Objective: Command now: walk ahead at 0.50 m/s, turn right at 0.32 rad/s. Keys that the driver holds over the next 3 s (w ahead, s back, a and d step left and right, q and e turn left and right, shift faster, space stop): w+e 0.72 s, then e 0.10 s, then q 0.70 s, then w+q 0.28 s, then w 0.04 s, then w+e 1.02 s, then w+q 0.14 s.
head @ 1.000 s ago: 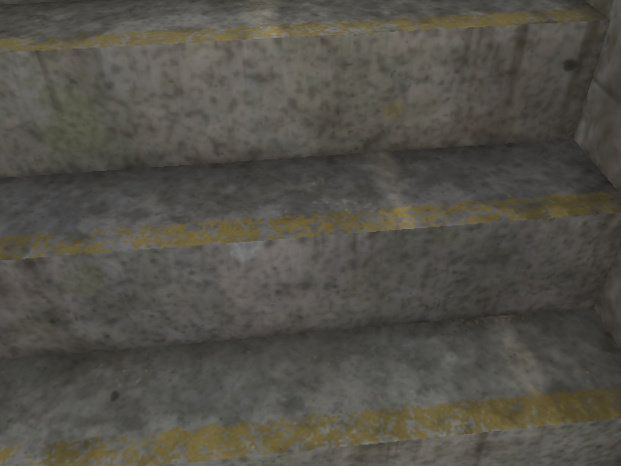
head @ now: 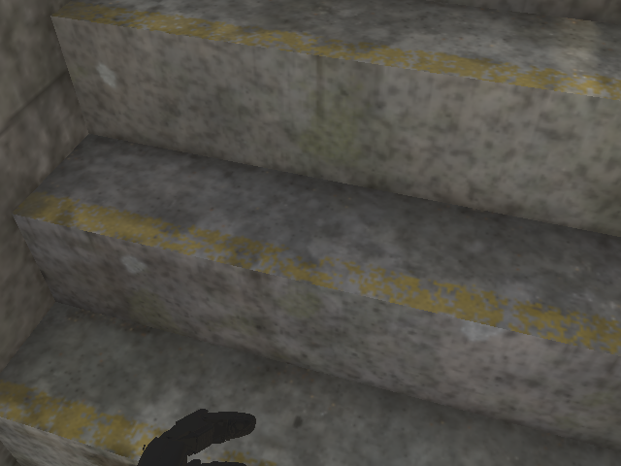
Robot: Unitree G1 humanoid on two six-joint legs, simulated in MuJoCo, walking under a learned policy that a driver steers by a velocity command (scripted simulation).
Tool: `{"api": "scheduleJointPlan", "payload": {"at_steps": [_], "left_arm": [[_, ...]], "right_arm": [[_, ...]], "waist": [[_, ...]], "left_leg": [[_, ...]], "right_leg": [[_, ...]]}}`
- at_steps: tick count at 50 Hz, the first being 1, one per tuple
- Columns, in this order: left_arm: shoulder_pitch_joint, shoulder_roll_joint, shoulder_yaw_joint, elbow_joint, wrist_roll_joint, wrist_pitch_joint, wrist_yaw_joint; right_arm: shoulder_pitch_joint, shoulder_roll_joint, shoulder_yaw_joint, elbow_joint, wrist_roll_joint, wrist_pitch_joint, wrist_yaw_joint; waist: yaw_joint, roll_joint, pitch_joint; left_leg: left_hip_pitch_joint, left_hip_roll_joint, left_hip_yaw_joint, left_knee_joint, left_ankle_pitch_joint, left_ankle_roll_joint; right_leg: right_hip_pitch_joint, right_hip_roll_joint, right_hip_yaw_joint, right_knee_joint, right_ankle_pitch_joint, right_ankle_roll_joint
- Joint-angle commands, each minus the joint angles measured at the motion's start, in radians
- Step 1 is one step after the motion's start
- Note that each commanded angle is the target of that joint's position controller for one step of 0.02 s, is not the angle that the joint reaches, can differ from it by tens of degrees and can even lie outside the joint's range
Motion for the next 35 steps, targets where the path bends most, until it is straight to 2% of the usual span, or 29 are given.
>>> {"api": "scheduleJointPlan", "payload": {"at_steps": [1,2,3,4,5,6,7,8,10,11,13,14,15,16,17,18,19,20,21,22,23,24,25,27,29,30,33,34,35], "left_arm": [[0.444,0.291,0.137,0.074,0.02,-0.011,0.006],[0.505,0.295,0.128,0.218,0.056,-0.012,0.012],[0.375,0.193,0.107,0.185,0.076,-0.005,0.04],[0.299,0.112,0.087,0.134,0.062,-0.018,0.037],[0.259,0.074,0.083,0.138,0.045,-0.03,0.037],[0.175,0.06,0.087,0.129,0.018,-0.039,0.032],[0.101,0.036,0.086,0.123,0.017,-0.047,0.039],[0.125,0.052,0.084,0.136,0.031,-0.05,0.042],[0.178,0.103,0.1,0.142,0.031,-0.057,0.054],[0.239,0.154,0.115,0.143,0.02,-0.055,0.062],[0.265,0.147,0.113,0.141,0.017,-0.057,0.088],[0.254,0.191,0.124,0.138,0.003,-0.043,0.107],[0.183,0.177,0.115,0.132,0.017,-0.03,0.112],[0.195,0.204,0.115,0.136,0.032,-0.042,0.108],[0.135,0.22,0.112,0.094,0.053,-0.067,0.091],[-0.001,0.236,0.115,0.064,0.055,-0.087,0.067],[-0.119,0.1,0.087,0.022,0.045,-0.111,0.043],[-0.128,-0.057,0.045,-0.012,0.04,-0.149,0.016],[0.084,-0.096,0.041,0.018,0.006,-0.17,-0.015],[0.236,-0.042,0.04,0.035,-0.008,-0.17,-0.038],[0.22,0.019,0.045,0.036,-0.008,-0.146,-0.042],[0.12,0.011,0.04,0.014,-0.014,-0.108,-0.038],[0.048,0.009,0.033,-0.015,-0.022,-0.085,-0.023],[-0.058,-0.004,0.023,-0.042,-0.048,-0.069,0.004],[-0.125,-0.047,0.005,-0.048,-0.047,-0.069,0.011],[-0.162,-0.069,-0.003,-0.051,-0.049,-0.071,0.014],[-0.271,-0.067,-0.012,-0.074,-0.046,-0.071,0.012],[-0.372,-0.076,-0.024,-0.114,-0.043,-0.068,0.007],[-0.451,-0.092,-0.038,-0.168,-0.062,-0.068,0.003]], "right_arm": [[-0.289,-0.369,-0.114,-0.224,0.018,-0.013,-0.003],[-0.387,-0.167,-0.057,-0.352,0.035,-0.033,0.02],[-0.452,-0.03,-0.013,-0.44,0.051,-0.06,0.062],[-0.467,0.028,0.013,-0.486,0.044,-0.077,0.097],[-0.432,0.066,0.033,-0.5,0.004,-0.081,0.128],[-0.338,0.069,0.039,-0.482,-0.025,-0.079,0.137],[-0.284,0.051,0.036,-0.452,-0.028,-0.071,0.14],[-0.287,0.047,0.043,-0.453,-0.019,-0.066,0.14],[-0.272,0.023,0.048,-0.442,-0.004,-0.058,0.124],[-0.313,0.018,0.054,-0.463,-0.009,-0.055,0.109],[-0.438,0.007,0.056,-0.493,-0.012,-0.036,0.096],[-0.459,0.019,0.069,-0.513,-0.007,-0.03,0.086],[-0.381,0.024,0.061,-0.484,-0.007,-0.008,0.077],[-0.284,-0.03,0.035,-0.44,-0.003,0.004,0.063],[-0.124,-0.081,-0.015,-0.372,0.005,0.011,0.04],[0.104,-0.103,-0.05,-0.297,0.013,0.004,0.025],[0.252,-0.115,-0.071,-0.181,0.016,-0.01,0.029],[0.22,-0.12,-0.064,-0.119,-0.04,-0.02,0.05],[0.095,-0.04,-0.035,-0.139,-0.059,-0.016,0.044],[0.013,-0.057,-0.044,-0.179,-0.042,-0.01,0.024],[-0.063,-0.037,-0.051,-0.192,-0.019,-0.016,0.019],[-0.108,0.025,-0.036,-0.157,-0.025,-0.021,0.021],[-0.135,0.03,-0.035,-0.118,-0.028,-0.027,0.02],[-0.097,0.066,-0.025,-0.045,-0.035,-0.038,0.019],[-0.025,0.047,-0.024,-0.001,-0.034,-0.043,0.023],[0.022,0.028,-0.024,0.02,-0.035,-0.032,0.026],[0.098,-0.006,-0.02,0.055,-0.029,-0.029,0.016],[0.162,-0.042,-0.031,0.079,-0.017,-0.027,0.008],[0.233,-0.055,-0.033,0.121,0.006,-0.021,-0.005]], "waist": [[0.268,-0.023,-0.175],[0.173,-0.475,-0.077],[0.052,-0.49,-0.011],[0.002,-0.217,0.08],[-0.063,-0.051,0.13],[-0.136,0.05,0.161],[-0.177,0.058,0.173],[-0.166,0.02,0.138],[-0.164,0.031,0.104],[-0.135,0.029,0.087],[-0.109,0.05,0.115],[-0.121,-0.001,0.088],[-0.177,-0.068,0.005],[-0.198,-0.086,-0.088],[-0.246,-0.126,-0.162],[-0.369,-0.162,-0.21],[-0.397,-0.027,-0.102],[-0.294,0.105,0.014],[-0.095,0.062,0.028],[-0.009,0.03,-0.068],[-0.005,-0.051,-0.062],[-0.004,-0.064,0.03],[0.003,-0.062,0.12],[-0.014,-0.131,0.228],[-0.046,-0.157,0.209],[-0.072,-0.135,0.192],[-0.117,-0.082,0.124],[-0.154,-0.049,0.106],[-0.171,0.016,0.119]], "left_leg": [[0.138,0.146,-0.043,0.681,1.816,0.058],[-0.387,-0.075,-0.112,0.987,0.319,-0.012],[-0.66,-0.187,-0.224,1.431,-0.08,-0.053],[-0.753,-0.181,-0.315,1.619,-0.168,-0.047],[-0.808,-0.164,-0.288,1.649,-0.152,-0.021],[-0.859,-0.14,-0.252,1.674,-0.143,-0.014],[-0.875,-0.128,-0.226,1.758,-0.124,-0.025],[-0.902,-0.147,-0.201,1.913,-0.135,-0.036],[-0.959,-0.103,-0.209,1.867,-0.088,-0.058],[-0.983,-0.067,-0.224,1.738,-0.117,-0.061],[-1.001,-0.037,-0.165,1.52,-0.021,-0.098],[-0.826,-0.043,-0.086,1.223,-0.122,-0.108],[-0.49,-0.084,-0.008,1.094,-0.163,-0.11],[-0.257,-0.119,0.084,0.917,-0.167,-0.09],[-0.065,-0.085,-0.007,0.756,-0.146,-0.027],[0.062,-0.057,-0.071,0.414,-0.074,0.042],[0.123,0.069,-0.252,0.113,0.083,0.134],[0.13,0.148,-0.461,0.267,0.633,0.126],[0.099,0.238,-0.512,0.296,0.979,0.135],[0.096,0.312,-0.655,0.194,0.582,0.171],[-0.002,0.337,-0.705,0.095,0.051,0.202],[-0.128,0.313,-0.637,0.019,-0.257,0.198],[-0.239,0.289,-0.568,-0.014,-0.322,0.179],[-0.358,0.27,-0.423,-0.027,-0.235,0.144],[-0.336,0.249,-0.299,-0.024,-0.132,0.085],[-0.296,0.249,-0.271,-0.027,-0.091,0.082],[-0.2,0.206,-0.164,-0.037,0.026,0.048],[-0.164,0.21,-0.16,-0.106,0.022,0.056],[-0.116,0.232,-0.165,-0.19,0.119,0.055]], "right_leg": [[0.506,0.01,0.098,-0.773,0.245,-0.147],[0.716,0.007,0.368,-0.854,0.561,-0.192],[0.538,-0.078,0.704,-0.963,0.443,-0.268],[0.399,-0.103,0.709,-0.932,0.416,-0.24],[0.336,-0.094,0.666,-0.893,0.428,-0.209],[0.286,-0.091,0.627,-0.85,0.393,-0.192],[0.203,-0.1,0.602,-0.839,0.325,-0.179],[0.223,-0.103,0.596,-0.889,0.325,-0.187],[0.28,-0.118,0.583,-0.932,0.289,-0.183],[0.333,-0.121,0.56,-0.972,0.316,-0.17],[0.332,-0.126,0.554,-0.989,0.339,-0.164],[0.272,-0.118,0.516,-1.095,0.433,-0.154],[0.114,-0.075,0.401,-1.024,0.669,-0.128],[0.087,-0.082,0.372,-0.962,0.899,-0.137],[0.115,-0.085,0.411,-0.823,1.194,-0.145],[0.209,-0.053,0.362,-0.621,1.304,-0.123],[0.114,0.084,0.25,-0.12,0.732,-0.061],[-0.159,0.164,0.272,0.372,0.468,-0.02],[-0.299,0.145,0.371,0.697,0.461,0.001],[-0.37,0.093,0.375,0.746,0.489,0.033],[-0.405,0.017,0.347,0.786,0.528,0.054],[-0.463,-0.028,0.33,0.866,0.553,0.06],[-0.495,-0.047,0.312,0.907,0.556,0.058],[-0.555,-0.074,0.323,0.941,0.598,0.041],[-0.595,-0.094,0.301,0.84,0.684,0.02],[-0.627,-0.098,0.272,0.838,0.694,0.023],[-0.611,-0.143,0.176,0.599,0.794,0.016],[-0.599,-0.165,0.09,0.492,0.75,0.027],[-0.589,-0.2,0.059,0.374,0.64,0.019]]}}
